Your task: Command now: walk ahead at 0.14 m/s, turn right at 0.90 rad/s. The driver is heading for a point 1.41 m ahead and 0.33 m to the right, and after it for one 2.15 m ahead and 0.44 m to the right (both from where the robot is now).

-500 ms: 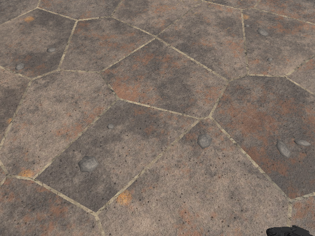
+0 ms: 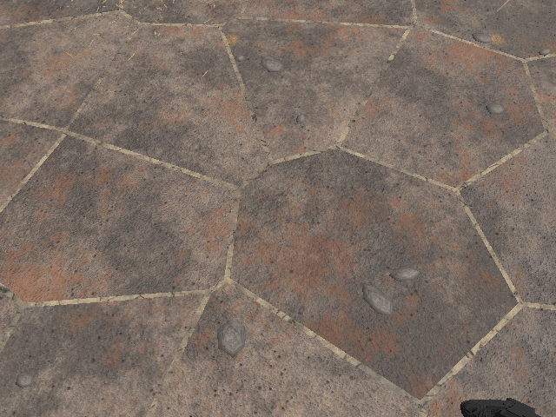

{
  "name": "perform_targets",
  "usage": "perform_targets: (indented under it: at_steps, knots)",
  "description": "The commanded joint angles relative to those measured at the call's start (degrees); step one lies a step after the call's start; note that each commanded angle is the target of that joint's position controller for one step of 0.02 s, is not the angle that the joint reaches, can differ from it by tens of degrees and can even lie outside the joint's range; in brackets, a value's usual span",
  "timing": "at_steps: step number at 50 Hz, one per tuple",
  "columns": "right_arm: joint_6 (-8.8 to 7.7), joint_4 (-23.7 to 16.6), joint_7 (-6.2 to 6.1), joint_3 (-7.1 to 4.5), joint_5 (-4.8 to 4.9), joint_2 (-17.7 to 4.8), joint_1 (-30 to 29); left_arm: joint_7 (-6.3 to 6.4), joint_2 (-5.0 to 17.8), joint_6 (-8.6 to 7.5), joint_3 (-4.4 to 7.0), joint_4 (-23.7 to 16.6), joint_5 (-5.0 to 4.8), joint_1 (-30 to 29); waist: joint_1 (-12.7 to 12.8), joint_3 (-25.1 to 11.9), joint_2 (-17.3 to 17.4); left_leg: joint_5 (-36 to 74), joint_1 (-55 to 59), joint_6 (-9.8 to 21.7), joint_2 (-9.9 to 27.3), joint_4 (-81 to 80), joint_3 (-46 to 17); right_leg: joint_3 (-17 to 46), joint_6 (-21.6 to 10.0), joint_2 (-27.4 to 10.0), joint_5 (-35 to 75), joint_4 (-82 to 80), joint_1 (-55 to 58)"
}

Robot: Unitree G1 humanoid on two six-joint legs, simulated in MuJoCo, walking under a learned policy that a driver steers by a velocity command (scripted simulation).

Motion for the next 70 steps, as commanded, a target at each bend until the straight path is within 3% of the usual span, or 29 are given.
perform_targets:
  at_steps: [1,5,8,16,20,21,23,24,25,28,32,35,38,42,43,44,45,46,47,49,54,61,63,64,65,66,67,68,70]
  knots:
    - [2.09,-1.6,-0.59,-2.17,-0.03,-7.7,8.5,0.25,9.2,-0.92,2.53,-3.8,0.35,2.8,-3.7,-13.7,3.5,3.4,0.7,-0.9,1.1,-7.3,-0.4,23.7,-3.4,-17.2,25.3,-8.6,9.4]
    - [3.01,-3.3,-0.35,-2.36,0.60,-8.3,3.7,0.81,10.4,0.62,3.35,-5.1,-0.20,2.0,-1.7,-14.4,-1.6,8.5,-3.3,-1.3,0.3,-14.2,-2.1,26.9,2.6,-14.1,7.9,-9.4,12.3]
    - [3.01,-3.8,-0.24,-2.68,0.81,-9.2,0.5,0.85,10.5,1.63,3.72,-5.7,-0.12,2.4,0.0,-11.9,-4.3,9.7,-6.2,-1.2,-0.7,-19.0,-3.6,31.4,3.6,-13.1,-5.3,-10.9,14.6]
    - [0.59,-3.2,-0.30,-2.95,1.97,-11.5,-1.3,0.14,12.0,1.72,4.17,-6.6,0.98,1.9,0.7,-10.7,-7.5,6.6,0.7,1.9,-5.1,-32.1,-5.3,38.9,1.4,-13.0,2.4,-6.7,17.1]
    - [-0.13,-2.0,-1.10,-3.42,2.56,-13.2,3.2,-0.39,12.0,1.57,3.81,-7.7,0.93,-2.4,-2.5,-9.9,-8.6,8.7,16.7,2.4,-6.3,-47.9,-5.0,41.9,4.9,-10.3,-0.3,-5.8,8.9]
    - [-0.41,-1.7,-1.67,-3.60,2.39,-13.7,4.2,-0.36,11.3,1.29,3.49,-7.5,0.42,-2.5,-3.6,-9.7,-5.7,13.9,23.1,2.7,-4.1,-56.5,-5.5,39.8,7.5,-7.4,-10.3,-3.2,5.1]
    - [0.33,-5.0,-2.10,-4.49,1.71,-20.5,1.3,0.30,6.7,0.80,2.37,-7.6,-0.47,3.9,-1.1,-14.3,10.3,8.0,32.3,10.7,20.0,-63.2,-27.2,17.4,12.3,3.5,-32.4,20.0,-6.6]
    - [0.85,-3.9,-1.60,-4.33,0.93,-18.9,1.9,0.18,13.1,0.71,3.54,-7.7,1.76,1.0,-2.1,-11.9,7.3,14.9,25.9,14.8,20.6,-62.9,-27.4,12.7,13.1,-0.2,-28.4,28.2,-8.6]
    - [1.18,-3.6,-1.26,-3.71,1.35,-15.6,1.7,-0.29,13.7,1.01,3.84,-7.6,2.24,0.1,-1.6,-10.4,6.3,20.1,23.8,15.0,18.3,-60.9,-20.6,11.3,13.1,-3.7,-24.8,33.0,-7.8]
    - [1.61,-4.5,-0.78,-2.75,1.25,-12.7,0.9,-2.12,11.3,2.57,2.98,-5.5,1.09,2.9,-1.4,-8.8,7.5,29.9,20.6,13.3,10.3,-58.1,-6.9,7.4,13.2,-5.1,-19.0,43.6,-7.0]
    - [0.39,-1.4,0.28,-3.18,1.49,-12.8,8.6,-1.30,7.7,2.83,1.15,-5.9,0.36,-1.8,-4.4,-9.6,8.0,40.9,25.7,14.8,10.2,-55.3,-7.1,9.3,13.6,-3.5,-21.0,38.6,-7.7]
    - [-0.25,0.1,1.00,-2.19,1.73,-10.8,7.0,-0.38,4.7,3.42,-0.73,-4.3,0.60,-2.0,-2.9,-10.4,10.6,32.7,25.7,12.8,7.6,-56.0,-7.8,7.3,13.1,-6.0,-21.6,20.5,-0.5]
    - [1.24,1.6,2.45,-4.78,1.48,-16.2,11.0,1.20,5.5,3.35,-1.21,-4.7,0.36,-5.3,-5.2,-8.6,13.9,36.0,24.9,14.0,7.1,-54.5,-13.6,1.1,12.7,-5.9,-24.3,11.4,3.1]
    - [2.19,2.2,3.10,-6.03,2.28,-15.8,10.5,2.66,5.1,1.13,-1.86,-3.9,-0.20,-1.9,-2.4,-11.3,10.9,40.3,24.7,12.4,7.1,-51.3,-19.9,3.3,10.1,-6.6,-15.7,-3.9,10.3]
    - [2.31,1.9,2.88,-6.05,2.78,-14.9,9.0,3.13,5.8,0.35,-1.74,-3.2,0.18,0.4,-1.0,-12.4,9.4,35.1,19.5,10.0,5.4,-49.7,-19.1,4.4,9.0,-8.6,-10.0,-10.4,17.8]
    - [2.06,1.2,2.69,-5.50,3.35,-12.1,9.7,3.64,9.3,-0.14,-0.97,-3.1,1.01,1.6,-1.3,-13.9,3.1,21.9,10.6,6.8,2.1,-44.7,-15.6,10.5,6.6,-17.1,-10.1,-13.2,26.4]
    - [1.74,-0.7,2.65,-4.46,3.83,-7.1,10.9,3.90,14.3,0.39,0.02,-4.3,1.30,-3.0,-3.3,-10.9,-12.4,-0.4,-1.1,4.0,-7.5,-34.1,-2.4,23.2,0.5,-31.4,2.9,-14.4,27.2]
    - [2.28,0.8,1.80,-5.77,1.94,-12.2,11.3,3.57,11.1,0.66,-0.36,-4.9,1.59,-4.9,-2.4,-9.3,-10.2,-9.6,-0.3,3.4,-5.1,-20.1,2.1,21.2,-5.0,-36.1,15.7,-12.0,19.7]
    - [2.98,2.3,1.75,-6.73,1.70,-13.7,13.2,3.34,6.1,0.50,-1.91,-6.2,1.37,-7.7,-4.7,-8.3,-5.8,-7.8,1.5,3.5,-3.7,-13.8,1.5,16.0,-4.6,-32.9,20.0,-11.1,17.2]
    - [4.49,3.7,2.65,-7.14,1.58,-13.1,15.1,3.46,3.1,0.36,-2.97,-7.3,1.59,-11.5,-6.6,-6.6,-6.9,-1.4,0.8,2.3,-2.9,-8.0,2.4,6.4,-0.5,-26.2,20.2,-10.0,16.2]
    - [5.16,0.2,5.03,-5.97,2.15,-10.1,9.0,3.44,5.5,-0.05,-1.71,-5.7,1.83,-5.1,-2.1,-6.6,-8.8,1.7,-3.2,-0.4,-0.6,-16.0,5.7,1.5,-1.0,-26.9,22.0,-8.0,23.6]
    - [5.42,-4.3,5.78,-5.54,2.71,-9.1,5.8,1.13,8.8,-1.02,0.24,-5.5,1.36,-5.0,-2.0,-8.5,-10.4,1.5,9.8,3.5,-1.1,-33.6,11.5,-5.0,2.3,-29.7,22.1,-1.4,19.3]
    - [5.30,-4.4,5.95,-5.96,2.23,-10.0,7.8,0.46,10.2,-1.23,0.98,-5.8,1.33,-4.3,-3.4,-11.0,-9.1,0.9,18.4,6.1,-2.5,-39.6,12.8,-5.6,4.5,-31.0,-5.4,-0.2,13.5]
    - [4.84,-2.0,6.01,-6.92,1.69,-11.9,14.2,0.39,9.7,-1.24,0.91,-6.4,1.78,-5.5,-6.7,-12.4,-4.4,0.0,29.2,8.3,-3.4,-43.7,10.6,-7.3,6.3,-29.2,-21.8,6.5,4.5]
    - [4.00,1.1,5.24,-8.84,1.20,-18.1,23.2,-0.05,4.7,-1.10,-0.64,-8.0,2.39,-7.2,-10.6,-12.7,13.2,-15.7,38.2,12.8,6.1,-54.7,-7.9,-13.9,9.3,-21.9,-32.4,27.0,-8.5]
    - [2.89,-0.9,5.15,-9.28,1.75,-22.7,25.2,-0.59,2.5,-1.16,-1.70,-13.2,3.70,-13.7,-13.2,-9.9,22.1,-34.2,40.6,21.4,19.7,-67.8,-41.4,-6.0,11.0,-11.0,-36.9,38.9,-29.5]
    - [2.79,-0.8,4.33,-7.74,1.90,-17.5,23.1,-1.04,5.8,-1.56,-0.94,-13.3,4.09,-17.9,-13.5,-3.9,10.7,-32.6,36.4,21.7,21.3,-68.4,-36.3,0.9,10.1,-16.4,-29.9,41.6,-32.9]
    - [2.42,-0.8,3.35,-6.32,1.62,-14.4,19.8,-1.95,6.0,-2.34,-0.74,-11.9,2.41,-15.5,-10.2,-2.6,9.4,-26.9,31.8,20.1,19.3,-67.8,-30.2,0.8,9.5,-18.0,-21.5,39.4,-29.9]
    - [0.51,-1.0,2.38,-5.34,1.22,-12.6,15.0,-2.95,6.4,-3.21,-0.57,-6.7,2.21,-7.2,-5.4,-3.7,6.4,-12.3,29.5,15.3,12.9,-68.6,-18.1,0.2,9.9,-19.6,-11.2,34.6,-21.8]
Keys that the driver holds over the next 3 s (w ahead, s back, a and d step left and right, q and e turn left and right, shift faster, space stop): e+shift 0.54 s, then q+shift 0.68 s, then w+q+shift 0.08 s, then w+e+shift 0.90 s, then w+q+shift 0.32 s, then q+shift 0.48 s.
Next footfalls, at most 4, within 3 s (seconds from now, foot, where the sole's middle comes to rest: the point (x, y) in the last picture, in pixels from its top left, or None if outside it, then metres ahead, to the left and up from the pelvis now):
0.44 left None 0.23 0.15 -0.75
0.88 right None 0.08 0.01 -0.76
1.28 left None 0.17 0.22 -0.75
1.84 right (289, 348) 0.56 0.03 -0.75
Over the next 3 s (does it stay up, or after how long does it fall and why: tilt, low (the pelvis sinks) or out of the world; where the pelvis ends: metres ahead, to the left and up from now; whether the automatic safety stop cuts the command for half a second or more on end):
stays up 1.26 -0.34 -0.01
